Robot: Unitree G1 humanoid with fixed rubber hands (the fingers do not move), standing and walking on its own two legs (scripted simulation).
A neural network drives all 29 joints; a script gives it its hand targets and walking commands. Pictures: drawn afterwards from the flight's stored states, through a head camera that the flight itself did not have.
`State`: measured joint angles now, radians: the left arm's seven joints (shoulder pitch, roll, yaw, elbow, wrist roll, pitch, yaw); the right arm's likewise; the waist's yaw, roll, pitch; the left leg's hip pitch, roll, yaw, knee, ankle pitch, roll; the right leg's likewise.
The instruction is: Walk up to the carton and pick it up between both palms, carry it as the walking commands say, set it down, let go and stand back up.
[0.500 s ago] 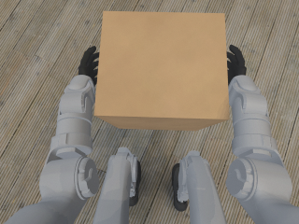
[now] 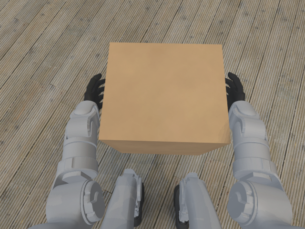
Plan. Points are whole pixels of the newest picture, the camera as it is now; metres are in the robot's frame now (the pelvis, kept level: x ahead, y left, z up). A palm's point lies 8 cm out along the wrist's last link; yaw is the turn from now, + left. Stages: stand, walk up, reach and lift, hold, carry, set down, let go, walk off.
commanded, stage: reach and lift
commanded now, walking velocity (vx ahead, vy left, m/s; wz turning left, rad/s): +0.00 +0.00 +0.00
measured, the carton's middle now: (162, 108) +0.45 +0.01 -0.12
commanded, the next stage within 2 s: none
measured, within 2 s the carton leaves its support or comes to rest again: neither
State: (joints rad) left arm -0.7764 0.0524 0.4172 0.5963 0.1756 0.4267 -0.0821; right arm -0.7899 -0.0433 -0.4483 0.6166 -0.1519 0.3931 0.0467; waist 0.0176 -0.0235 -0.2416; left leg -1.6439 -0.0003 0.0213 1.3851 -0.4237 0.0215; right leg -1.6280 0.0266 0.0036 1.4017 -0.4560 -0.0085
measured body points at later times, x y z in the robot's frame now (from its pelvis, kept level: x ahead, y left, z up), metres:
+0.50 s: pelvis +0.02 +0.00 +0.07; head +0.19 +0.00 +0.49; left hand +0.42 +0.19 +0.02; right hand +0.43 -0.18 +0.02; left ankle +0.09 +0.11 -0.56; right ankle +0.08 -0.11 -0.56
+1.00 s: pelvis +0.04 +0.00 +0.13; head +0.16 +0.00 +0.56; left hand +0.40 +0.19 +0.09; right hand +0.41 -0.18 +0.09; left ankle +0.09 +0.11 -0.56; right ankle +0.08 -0.11 -0.56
